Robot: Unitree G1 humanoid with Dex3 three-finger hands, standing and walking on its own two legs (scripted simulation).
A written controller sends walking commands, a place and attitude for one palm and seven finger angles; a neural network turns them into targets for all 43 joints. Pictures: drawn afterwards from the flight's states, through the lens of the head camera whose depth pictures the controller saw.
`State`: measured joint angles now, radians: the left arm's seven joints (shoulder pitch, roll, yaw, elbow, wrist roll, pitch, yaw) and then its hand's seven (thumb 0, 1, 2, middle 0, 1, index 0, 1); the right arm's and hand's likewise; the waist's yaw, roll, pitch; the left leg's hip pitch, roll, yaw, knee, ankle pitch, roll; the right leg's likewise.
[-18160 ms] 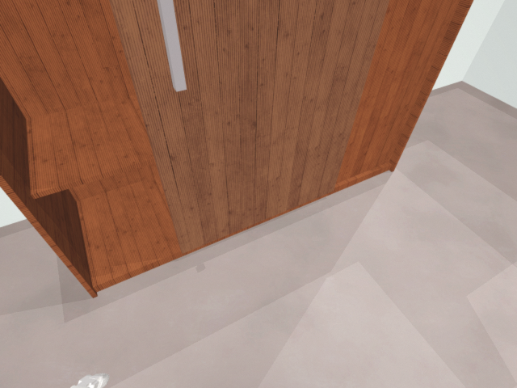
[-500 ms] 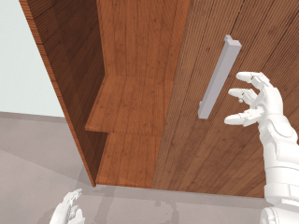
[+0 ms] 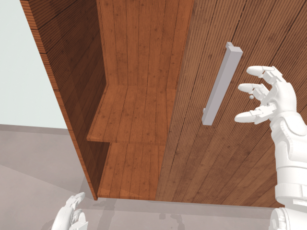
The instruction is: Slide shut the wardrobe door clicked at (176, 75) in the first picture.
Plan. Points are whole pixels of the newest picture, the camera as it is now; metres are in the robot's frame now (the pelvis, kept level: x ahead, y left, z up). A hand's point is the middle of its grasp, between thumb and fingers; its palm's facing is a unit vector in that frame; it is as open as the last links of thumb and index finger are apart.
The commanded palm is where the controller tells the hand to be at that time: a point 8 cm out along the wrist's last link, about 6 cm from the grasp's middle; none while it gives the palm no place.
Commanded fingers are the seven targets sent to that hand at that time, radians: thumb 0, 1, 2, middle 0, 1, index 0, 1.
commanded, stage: move the hooked fingers beside the handle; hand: right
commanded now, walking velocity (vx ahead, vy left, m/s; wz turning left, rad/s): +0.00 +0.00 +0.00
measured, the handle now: (216, 87) +0.46 -0.14 +0.18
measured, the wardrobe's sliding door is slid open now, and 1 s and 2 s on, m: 0.37 0.37 0.37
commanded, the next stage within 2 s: none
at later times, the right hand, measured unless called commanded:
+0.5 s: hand (238, 112) +0.38 -0.19 +0.16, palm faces +0.00 +1.00 -0.02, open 14.0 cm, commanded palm +0.36 -0.24 +0.19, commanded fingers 0.00 0.50 -0.30 0.30 1.20 0.30 1.20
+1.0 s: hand (249, 96) +0.38 -0.19 +0.22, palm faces +0.03 +1.00 -0.03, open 14.0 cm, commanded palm +0.37 -0.25 +0.19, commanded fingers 0.00 0.50 -0.30 0.30 1.20 0.30 1.20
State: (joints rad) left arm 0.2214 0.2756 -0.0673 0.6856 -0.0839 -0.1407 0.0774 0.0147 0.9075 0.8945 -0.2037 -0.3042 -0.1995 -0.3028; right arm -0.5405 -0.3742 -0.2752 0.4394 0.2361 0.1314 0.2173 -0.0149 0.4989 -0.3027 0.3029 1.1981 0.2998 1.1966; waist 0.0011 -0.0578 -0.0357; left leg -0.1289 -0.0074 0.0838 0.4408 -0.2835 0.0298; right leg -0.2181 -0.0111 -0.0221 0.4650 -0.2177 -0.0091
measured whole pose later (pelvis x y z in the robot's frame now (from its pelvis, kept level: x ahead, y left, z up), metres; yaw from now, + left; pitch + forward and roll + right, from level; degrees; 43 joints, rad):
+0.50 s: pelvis +0.00 -0.01 +0.00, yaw +0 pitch +0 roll +0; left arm 0.23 0.29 -0.06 0.65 -0.08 -0.11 0.07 0.01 0.91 0.89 -0.20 -0.30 -0.20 -0.30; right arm -0.46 -0.34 -0.26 0.44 0.24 0.21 0.22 -0.01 0.50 -0.30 0.30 1.20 0.30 1.20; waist 0.02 -0.07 -0.02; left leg -0.16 0.00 0.07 0.46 -0.29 0.02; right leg -0.24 0.00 -0.03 0.47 -0.22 -0.02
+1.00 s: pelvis +0.01 +0.00 +0.00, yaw +0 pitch -1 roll +0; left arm 0.26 0.28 -0.06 0.69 -0.07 -0.14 0.08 0.01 0.91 0.89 -0.20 -0.30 -0.20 -0.30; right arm -0.49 -0.34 -0.28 0.36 0.23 0.05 0.20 -0.02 0.50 -0.30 0.30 1.20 0.30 1.20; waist 0.01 -0.04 -0.03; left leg -0.13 -0.01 0.08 0.44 -0.29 0.03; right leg -0.22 -0.01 -0.03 0.46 -0.22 -0.01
